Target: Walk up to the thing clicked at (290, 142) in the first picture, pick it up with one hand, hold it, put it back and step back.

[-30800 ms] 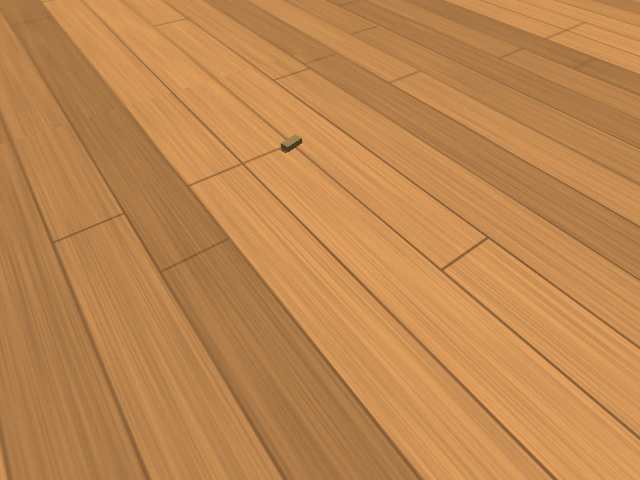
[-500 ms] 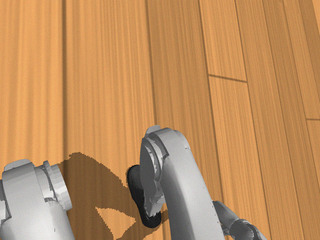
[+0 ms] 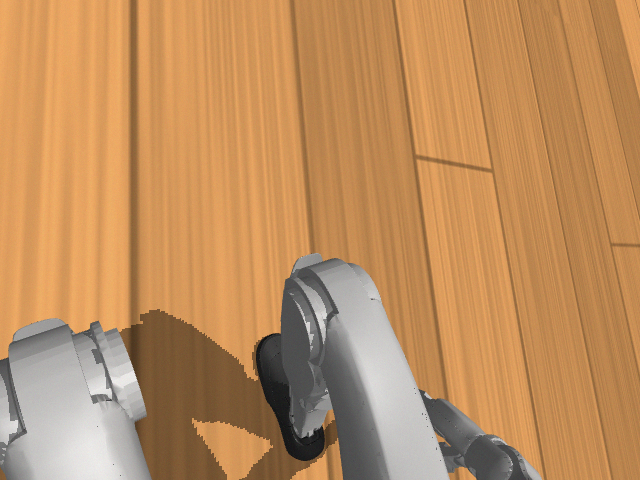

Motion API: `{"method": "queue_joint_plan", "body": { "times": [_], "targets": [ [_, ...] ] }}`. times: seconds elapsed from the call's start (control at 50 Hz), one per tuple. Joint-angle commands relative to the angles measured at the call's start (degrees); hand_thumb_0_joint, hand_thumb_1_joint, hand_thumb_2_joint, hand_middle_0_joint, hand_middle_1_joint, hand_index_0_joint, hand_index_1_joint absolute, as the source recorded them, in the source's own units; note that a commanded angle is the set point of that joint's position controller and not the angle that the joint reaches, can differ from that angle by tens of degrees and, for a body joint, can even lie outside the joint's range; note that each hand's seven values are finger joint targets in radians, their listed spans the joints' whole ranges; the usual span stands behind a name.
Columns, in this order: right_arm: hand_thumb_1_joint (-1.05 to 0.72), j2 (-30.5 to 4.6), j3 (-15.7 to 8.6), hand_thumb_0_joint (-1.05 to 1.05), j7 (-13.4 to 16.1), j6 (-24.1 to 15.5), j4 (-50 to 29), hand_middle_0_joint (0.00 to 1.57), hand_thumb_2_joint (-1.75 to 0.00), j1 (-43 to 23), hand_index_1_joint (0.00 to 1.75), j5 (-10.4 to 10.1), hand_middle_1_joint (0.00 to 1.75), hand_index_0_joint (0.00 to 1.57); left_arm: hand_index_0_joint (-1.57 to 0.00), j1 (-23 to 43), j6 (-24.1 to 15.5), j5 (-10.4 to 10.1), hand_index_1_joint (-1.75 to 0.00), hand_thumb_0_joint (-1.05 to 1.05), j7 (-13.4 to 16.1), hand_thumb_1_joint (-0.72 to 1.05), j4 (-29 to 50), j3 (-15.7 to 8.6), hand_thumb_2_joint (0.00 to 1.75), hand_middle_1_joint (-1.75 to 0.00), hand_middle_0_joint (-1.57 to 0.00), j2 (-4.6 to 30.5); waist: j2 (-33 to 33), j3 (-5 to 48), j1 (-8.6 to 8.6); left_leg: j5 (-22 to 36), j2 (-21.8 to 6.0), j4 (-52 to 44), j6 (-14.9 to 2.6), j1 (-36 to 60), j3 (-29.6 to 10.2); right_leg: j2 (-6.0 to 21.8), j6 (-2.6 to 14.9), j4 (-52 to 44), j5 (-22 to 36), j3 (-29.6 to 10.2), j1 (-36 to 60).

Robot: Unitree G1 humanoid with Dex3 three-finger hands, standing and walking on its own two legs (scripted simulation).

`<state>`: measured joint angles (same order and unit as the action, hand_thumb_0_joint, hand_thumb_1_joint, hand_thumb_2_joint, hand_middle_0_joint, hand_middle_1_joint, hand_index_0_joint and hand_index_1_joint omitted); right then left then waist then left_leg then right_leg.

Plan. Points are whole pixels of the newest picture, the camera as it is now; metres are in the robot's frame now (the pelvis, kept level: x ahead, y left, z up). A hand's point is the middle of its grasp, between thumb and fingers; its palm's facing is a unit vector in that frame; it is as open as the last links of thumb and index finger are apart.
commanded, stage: close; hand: left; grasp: from above
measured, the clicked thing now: out of the picture +0.42 +0.40 -0.27
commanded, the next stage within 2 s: settle in 0.94 s
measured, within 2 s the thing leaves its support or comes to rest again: leaves its support in 1.36 s
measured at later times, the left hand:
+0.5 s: hand out of the picture +0.40 +0.39 -0.23, palm faces -0.45 -0.14 -0.88, open 9.6 cm
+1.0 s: hand out of the picture +0.39 +0.39 -0.23, palm faces -0.47 -0.16 -0.87, open 8.0 cm
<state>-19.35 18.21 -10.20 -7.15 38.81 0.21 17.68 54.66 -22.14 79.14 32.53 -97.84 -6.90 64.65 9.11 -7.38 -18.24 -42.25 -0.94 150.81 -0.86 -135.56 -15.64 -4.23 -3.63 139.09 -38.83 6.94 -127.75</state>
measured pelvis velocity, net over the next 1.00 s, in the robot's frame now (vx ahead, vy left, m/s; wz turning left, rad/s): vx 0.00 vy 0.00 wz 0.00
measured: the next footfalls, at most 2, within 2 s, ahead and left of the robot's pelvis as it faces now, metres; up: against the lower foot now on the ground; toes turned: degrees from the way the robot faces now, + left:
none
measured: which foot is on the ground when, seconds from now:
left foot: down 0.00-1.00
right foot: down 0.00-1.00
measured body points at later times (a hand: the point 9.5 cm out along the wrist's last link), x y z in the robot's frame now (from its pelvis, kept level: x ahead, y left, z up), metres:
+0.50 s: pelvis +0.00 +0.00 +0.00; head +0.24 +0.16 +0.34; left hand +0.42 +0.39 -0.18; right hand +0.12 -0.26 -0.06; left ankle +0.06 +0.12 -0.25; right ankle +0.12 -0.14 -0.25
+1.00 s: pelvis +0.00 +0.00 +0.00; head +0.25 +0.16 +0.34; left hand +0.42 +0.40 -0.18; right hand +0.11 -0.25 -0.06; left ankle +0.06 +0.12 -0.25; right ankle +0.12 -0.14 -0.25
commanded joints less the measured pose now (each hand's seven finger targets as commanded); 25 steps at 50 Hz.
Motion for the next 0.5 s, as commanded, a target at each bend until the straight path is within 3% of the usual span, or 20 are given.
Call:
{"method": "queue_joint_plan", "body": {
  "times": [0.0,0.14,0.2,0.24,0.28,0.38,0.44,0.48],
  "targets": [
    [-0.88,-18.12,-5.14,0.00,0.74,-0.25,-1.40,0.20,-0.89,6.10,0.30,-0.43,0.30,0.20,-0.45,12.02,-0.82,-2.13,-0.61,0.00,0.56,-0.01,6.22,-1.87,0.61,-0.62,-0.45,15.51,-30.56,33.22,-0.90,12.24,-1.46,-18.56,1.06,28.49,4.57,-0.98,4.26,-8.78,12.48,8.52,14.60],
    [-0.88,-17.68,-4.36,0.00,0.54,0.73,-1.52,0.20,-0.89,7.17,0.30,0.14,0.30,0.20,-0.50,8.93,-2.75,-1.31,-0.56,0.00,-0.28,0.05,6.72,-2.13,0.56,-0.57,-0.49,15.20,-31.79,33.83,-1.68,17.96,-1.56,-17.56,1.12,31.28,5.47,-1.09,3.91,-8.97,16.57,8.77,17.30],
    [-0.88,-17.71,-4.38,0.00,0.83,1.10,-1.36,0.20,-0.89,6.59,0.30,0.17,0.30,0.20,-0.53,9.44,-3.51,-1.16,-0.55,0.00,0.82,0.08,8.37,-3.59,0.56,-0.56,-0.52,17.04,-31.53,34.90,-0.58,16.91,-1.54,-17.30,0.82,30.77,5.74,-1.27,4.08,-9.63,15.69,8.47,17.66],
    [-0.88,-17.87,-4.58,0.00,0.60,1.01,-1.65,0.20,-0.89,6.48,0.30,0.60,0.30,0.20,-0.56,9.48,-3.72,-0.75,-0.54,0.00,1.05,0.12,8.28,-2.98,0.55,-0.55,-0.56,16.27,-31.87,33.70,-1.33,15.51,-1.67,-17.51,0.89,30.80,5.83,-1.32,4.17,-9.32,14.48,8.60,16.73],
    [-0.88,-17.69,-4.52,0.00,0.74,1.18,-1.52,0.20,-0.89,6.46,0.30,0.70,0.30,0.20,-0.58,9.28,-3.55,-0.33,-0.53,0.00,1.96,0.14,8.53,-4.17,0.56,-0.53,-0.58,17.45,-32.24,35.31,-0.63,16.46,-1.73,-17.54,0.99,31.41,5.81,-1.42,4.30,-9.05,15.04,8.58,17.17],
    [-0.88,-18.22,-5.32,0.00,0.81,1.12,-0.90,0.20,-0.89,6.97,0.30,1.09,0.30,0.20,-0.63,10.58,-2.61,0.29,-0.48,0.00,2.82,0.20,8.20,-2.51,0.48,-0.49,-0.62,15.86,-31.90,33.78,-1.62,15.24,-1.69,-17.18,0.93,30.10,5.93,-1.36,4.31,-8.85,14.61,8.55,15.54],
    [-0.88,-18.52,-5.74,0.00,0.87,0.68,-0.27,0.20,-0.89,7.17,0.30,0.68,0.30,0.20,-0.66,11.90,-1.95,-0.40,-0.46,0.00,2.67,0.23,9.06,-2.26,0.46,-0.46,-0.65,16.03,-31.82,32.94,-1.24,14.36,-1.51,-17.17,0.96,28.85,5.98,-1.25,4.25,-9.30,14.01,8.56,14.67],
    [-0.88,-18.26,-5.13,0.00,0.96,0.70,-1.26,0.20,-0.89,6.64,0.30,0.47,0.30,0.20,-0.67,9.45,-1.33,-0.35,-0.44,0.00,2.51,0.26,5.74,-2.85,0.45,-0.45,-0.66,16.00,-30.27,32.21,-1.01,13.73,-1.54,-17.88,0.92,28.05,5.57,-1.32,4.27,-9.27,13.23,8.76,14.49]
  ]
}}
